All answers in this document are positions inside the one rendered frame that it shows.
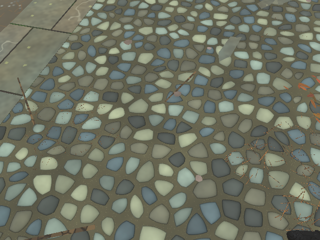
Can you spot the robot right hand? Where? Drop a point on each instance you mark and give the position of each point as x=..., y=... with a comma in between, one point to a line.
x=303, y=235

